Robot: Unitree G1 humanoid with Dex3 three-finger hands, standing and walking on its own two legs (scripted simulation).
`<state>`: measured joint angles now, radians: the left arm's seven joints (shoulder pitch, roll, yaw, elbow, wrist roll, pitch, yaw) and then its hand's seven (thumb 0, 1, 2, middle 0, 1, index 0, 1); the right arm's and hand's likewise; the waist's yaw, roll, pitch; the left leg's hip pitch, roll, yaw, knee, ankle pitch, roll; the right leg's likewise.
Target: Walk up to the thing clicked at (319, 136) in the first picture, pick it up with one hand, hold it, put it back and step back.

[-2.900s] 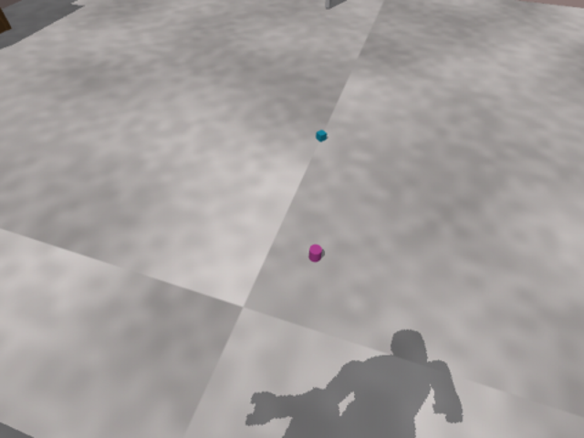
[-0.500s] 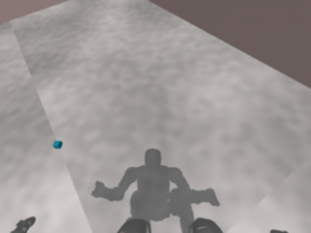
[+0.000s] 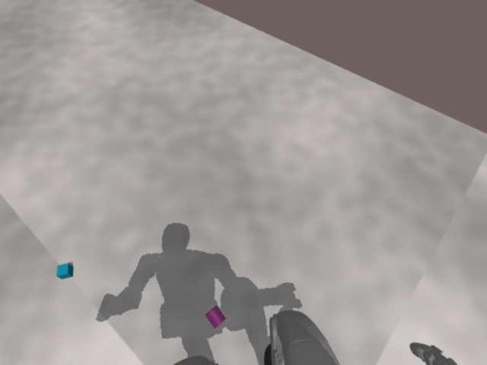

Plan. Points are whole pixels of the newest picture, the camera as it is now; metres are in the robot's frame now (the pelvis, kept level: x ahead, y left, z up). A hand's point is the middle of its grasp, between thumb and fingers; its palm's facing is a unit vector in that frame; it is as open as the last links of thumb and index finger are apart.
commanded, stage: walk up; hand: left
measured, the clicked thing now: (65, 271) +0.54 +0.68 -0.73
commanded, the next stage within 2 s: none
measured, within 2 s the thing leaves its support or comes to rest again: neither
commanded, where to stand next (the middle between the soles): +0.08 +0.68 m, yaw -31 degrees
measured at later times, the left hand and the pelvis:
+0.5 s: hand out of the picture +0.15 +0.58 -0.14, palm faces -0.15 -0.74 -0.66, open 7.3 cm; pelvis +0.02 +0.25 -0.04, yaw -10 degrees
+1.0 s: hand out of the picture +0.14 +0.77 -0.12, palm faces -0.29 -0.72 -0.63, open 7.3 cm; pelvis +0.00 +0.48 -0.03, yaw -19 degrees
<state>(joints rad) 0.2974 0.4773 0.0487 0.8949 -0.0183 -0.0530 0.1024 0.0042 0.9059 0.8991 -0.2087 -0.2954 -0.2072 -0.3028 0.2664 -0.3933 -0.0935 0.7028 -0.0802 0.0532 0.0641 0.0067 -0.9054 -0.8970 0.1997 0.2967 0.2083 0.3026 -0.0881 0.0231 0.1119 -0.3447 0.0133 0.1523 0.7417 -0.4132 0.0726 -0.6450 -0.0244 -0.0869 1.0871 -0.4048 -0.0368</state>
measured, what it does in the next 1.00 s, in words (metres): steps to the left, turning right: right foot, then left foot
